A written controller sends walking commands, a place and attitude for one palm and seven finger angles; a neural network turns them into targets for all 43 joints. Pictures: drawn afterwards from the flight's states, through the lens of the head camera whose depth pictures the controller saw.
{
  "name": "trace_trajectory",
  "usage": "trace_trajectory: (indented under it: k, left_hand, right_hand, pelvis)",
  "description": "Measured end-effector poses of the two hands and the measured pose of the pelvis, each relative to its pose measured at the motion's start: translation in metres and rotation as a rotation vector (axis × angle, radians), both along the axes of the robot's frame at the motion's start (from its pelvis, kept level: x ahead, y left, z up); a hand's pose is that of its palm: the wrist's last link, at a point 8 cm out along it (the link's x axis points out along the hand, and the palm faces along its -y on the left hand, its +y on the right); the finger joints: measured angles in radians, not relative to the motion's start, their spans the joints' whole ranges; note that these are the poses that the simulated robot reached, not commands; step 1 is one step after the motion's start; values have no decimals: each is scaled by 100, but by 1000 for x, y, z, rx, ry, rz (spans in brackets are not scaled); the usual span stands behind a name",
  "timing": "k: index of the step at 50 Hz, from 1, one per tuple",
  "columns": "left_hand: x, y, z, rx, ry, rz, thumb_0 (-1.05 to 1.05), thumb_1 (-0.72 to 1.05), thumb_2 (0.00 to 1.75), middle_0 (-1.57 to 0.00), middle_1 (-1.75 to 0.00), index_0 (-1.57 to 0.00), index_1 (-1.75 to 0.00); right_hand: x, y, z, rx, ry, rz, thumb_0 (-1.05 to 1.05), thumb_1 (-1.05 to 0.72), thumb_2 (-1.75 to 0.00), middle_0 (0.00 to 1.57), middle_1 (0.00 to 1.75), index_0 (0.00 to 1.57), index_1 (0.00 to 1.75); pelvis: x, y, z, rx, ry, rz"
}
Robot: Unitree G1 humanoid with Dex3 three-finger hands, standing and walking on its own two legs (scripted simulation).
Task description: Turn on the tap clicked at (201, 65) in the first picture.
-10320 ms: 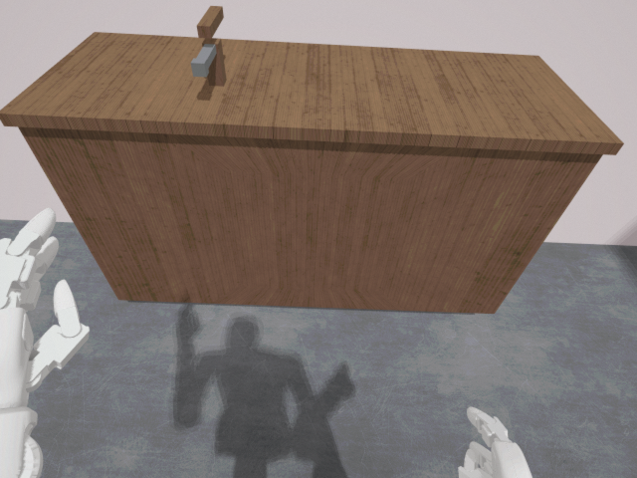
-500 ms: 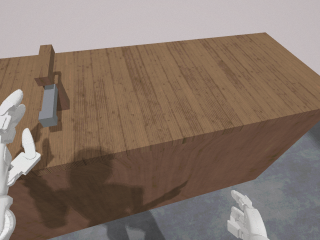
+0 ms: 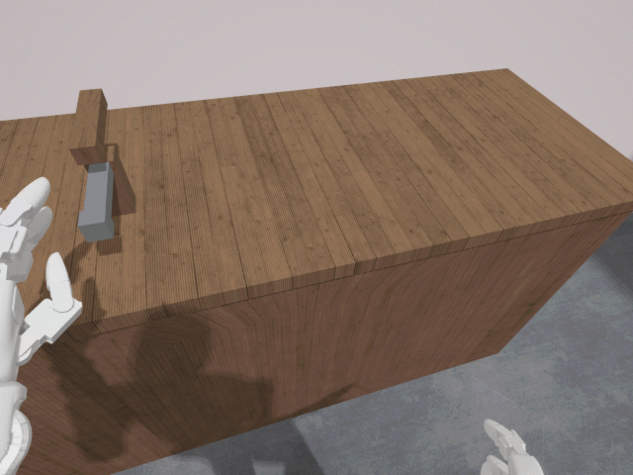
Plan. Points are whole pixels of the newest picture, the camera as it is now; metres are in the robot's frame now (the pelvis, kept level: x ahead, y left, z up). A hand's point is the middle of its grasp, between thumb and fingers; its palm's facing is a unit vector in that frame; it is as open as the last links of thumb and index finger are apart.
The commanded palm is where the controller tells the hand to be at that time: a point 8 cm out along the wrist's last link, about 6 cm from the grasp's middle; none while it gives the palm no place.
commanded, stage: come to a stop and stand still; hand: left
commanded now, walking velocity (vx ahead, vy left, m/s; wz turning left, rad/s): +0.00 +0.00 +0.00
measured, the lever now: (96, 225) +0.35 +0.29 +0.13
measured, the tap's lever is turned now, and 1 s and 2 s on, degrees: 0 0 0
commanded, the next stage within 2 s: look again from close up in 0.56 s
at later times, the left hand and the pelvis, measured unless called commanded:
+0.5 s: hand (58, 261) +0.27 +0.28 +0.17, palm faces +0.34 -0.86 -0.38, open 7.5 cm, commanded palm +0.21 +0.32 +0.18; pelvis +0.03 +0.05 +0.00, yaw -4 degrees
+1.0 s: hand (84, 290) +0.24 +0.25 +0.16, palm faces +0.34 -0.88 -0.34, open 7.5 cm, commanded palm +0.19 +0.29 +0.18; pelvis +0.01 +0.02 +0.00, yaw -4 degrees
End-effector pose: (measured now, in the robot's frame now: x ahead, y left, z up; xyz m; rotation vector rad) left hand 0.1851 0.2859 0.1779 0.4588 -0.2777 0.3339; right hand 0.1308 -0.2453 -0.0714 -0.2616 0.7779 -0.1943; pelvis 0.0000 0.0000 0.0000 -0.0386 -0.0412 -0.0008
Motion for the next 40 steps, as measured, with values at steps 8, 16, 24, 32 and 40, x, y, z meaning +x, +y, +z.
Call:
trace_trajectory:
  k: [8,16,24,32,40]
  left_hand:
    - [33,36,37,74,-229,-32,2,89,90,-20,-30,-20,-30]
    - [49,24,-21,-24,31,-124,2,89,90,-21,-30,-20,-30]
    - [48,41,-2,10,-26,-58,2,88,90,-21,-30,-21,-30]
    - [37,29,1,-11,-11,-61,2,89,90,-21,-30,-20,-30]
    - [22,21,-7,-44,29,-23,2,89,90,-21,-30,-21,-30]
  right_hand:
    - [14,34,9,41,-62,113,2,-90,-90,21,30,21,30]
    - [44,58,18,21,-100,84,1,-90,-90,21,30,21,30]
    - [73,79,16,40,-100,160,1,-90,-90,21,30,21,30]
    - [72,83,15,90,-105,141,1,-90,-90,21,30,21,30]
    - [48,60,12,72,-71,102,1,-90,-90,21,30,21,30]
  pelvis:
    - [11,17,-1,-2,37,-45]
    - [26,42,2,16,44,-67]
    - [26,49,0,16,37,-79]
    - [19,44,2,8,28,-74]
    - [12,32,5,10,18,-71]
